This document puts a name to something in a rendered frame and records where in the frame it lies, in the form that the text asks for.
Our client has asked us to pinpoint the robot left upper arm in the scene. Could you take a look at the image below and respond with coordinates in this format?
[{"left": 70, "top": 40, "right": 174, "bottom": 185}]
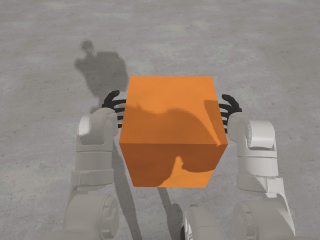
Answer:
[{"left": 38, "top": 194, "right": 120, "bottom": 240}]

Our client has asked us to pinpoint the right robot forearm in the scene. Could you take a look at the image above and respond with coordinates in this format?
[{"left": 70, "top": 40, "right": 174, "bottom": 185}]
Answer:
[{"left": 227, "top": 112, "right": 295, "bottom": 235}]

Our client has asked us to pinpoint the right robot shin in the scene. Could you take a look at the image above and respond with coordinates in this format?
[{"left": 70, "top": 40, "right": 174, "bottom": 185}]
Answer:
[{"left": 184, "top": 203, "right": 199, "bottom": 240}]

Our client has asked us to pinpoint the carton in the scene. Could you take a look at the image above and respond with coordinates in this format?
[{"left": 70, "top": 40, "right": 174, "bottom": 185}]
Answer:
[{"left": 119, "top": 76, "right": 228, "bottom": 188}]

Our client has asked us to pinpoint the left robot hand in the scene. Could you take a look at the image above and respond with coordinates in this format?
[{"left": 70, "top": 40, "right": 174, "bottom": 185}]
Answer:
[{"left": 101, "top": 90, "right": 126, "bottom": 128}]

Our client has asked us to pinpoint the robot right thigh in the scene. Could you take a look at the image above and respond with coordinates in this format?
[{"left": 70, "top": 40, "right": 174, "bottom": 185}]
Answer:
[{"left": 183, "top": 206, "right": 228, "bottom": 240}]

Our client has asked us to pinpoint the right robot hand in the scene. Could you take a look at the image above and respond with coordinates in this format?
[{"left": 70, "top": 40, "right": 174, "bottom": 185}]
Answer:
[{"left": 218, "top": 94, "right": 242, "bottom": 134}]

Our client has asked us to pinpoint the robot right upper arm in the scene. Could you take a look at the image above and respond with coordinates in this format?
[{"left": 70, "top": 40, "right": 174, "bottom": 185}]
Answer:
[{"left": 232, "top": 200, "right": 318, "bottom": 240}]

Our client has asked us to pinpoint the left robot forearm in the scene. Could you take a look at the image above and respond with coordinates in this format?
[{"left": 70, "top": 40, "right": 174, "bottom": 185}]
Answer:
[{"left": 63, "top": 107, "right": 119, "bottom": 230}]

